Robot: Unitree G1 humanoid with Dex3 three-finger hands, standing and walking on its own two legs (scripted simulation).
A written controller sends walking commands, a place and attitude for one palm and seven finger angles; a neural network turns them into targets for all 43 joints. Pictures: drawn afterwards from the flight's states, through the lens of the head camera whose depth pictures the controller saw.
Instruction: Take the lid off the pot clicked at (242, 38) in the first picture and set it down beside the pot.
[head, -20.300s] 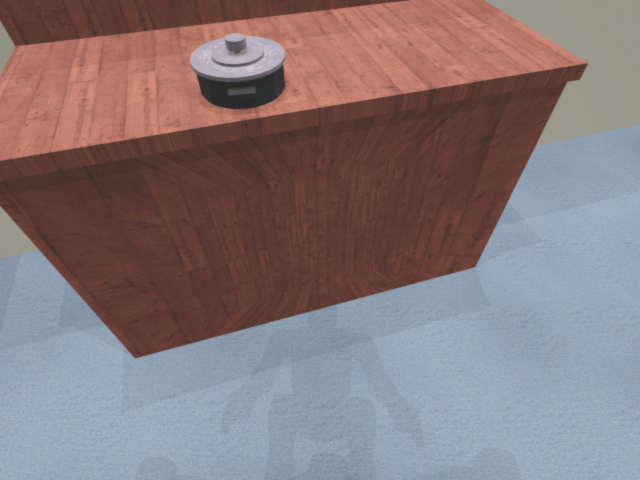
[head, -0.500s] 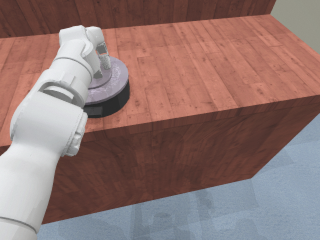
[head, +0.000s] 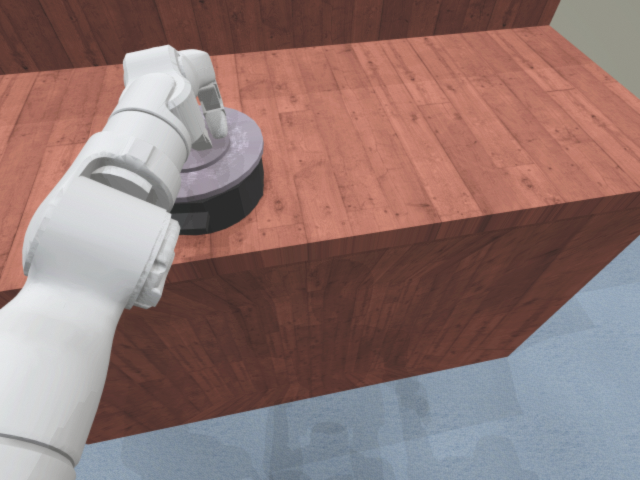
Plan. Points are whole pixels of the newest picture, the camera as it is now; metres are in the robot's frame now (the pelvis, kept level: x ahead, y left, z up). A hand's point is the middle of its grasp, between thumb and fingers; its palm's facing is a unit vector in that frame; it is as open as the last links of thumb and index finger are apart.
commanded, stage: lift the lid straight up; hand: left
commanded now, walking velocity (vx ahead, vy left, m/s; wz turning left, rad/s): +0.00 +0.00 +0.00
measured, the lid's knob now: (184, 129) +0.52 +0.12 +0.16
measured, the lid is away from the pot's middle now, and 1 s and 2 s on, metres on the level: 0.00 0.01 0.02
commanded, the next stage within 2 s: move the lid sideways beside the pot in 1.68 s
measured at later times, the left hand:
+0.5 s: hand (190, 96) +0.49 +0.09 +0.23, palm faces -0.38 -0.14 -0.91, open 3.7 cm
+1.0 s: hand (178, 59) +0.49 +0.09 +0.27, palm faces -0.32 -0.18 -0.93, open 3.6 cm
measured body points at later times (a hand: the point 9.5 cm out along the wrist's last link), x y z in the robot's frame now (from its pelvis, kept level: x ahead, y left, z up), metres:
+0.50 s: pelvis +0.01 -0.01 +0.00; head +0.04 -0.03 +0.45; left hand +0.51 +0.10 +0.28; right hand +0.06 -0.28 -0.14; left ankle +0.00 +0.10 -0.74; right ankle -0.04 -0.13 -0.74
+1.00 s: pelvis +0.00 -0.01 +0.00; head +0.03 -0.03 +0.45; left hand +0.51 +0.10 +0.32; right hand +0.04 -0.29 -0.13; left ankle +0.00 +0.10 -0.74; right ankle -0.04 -0.13 -0.74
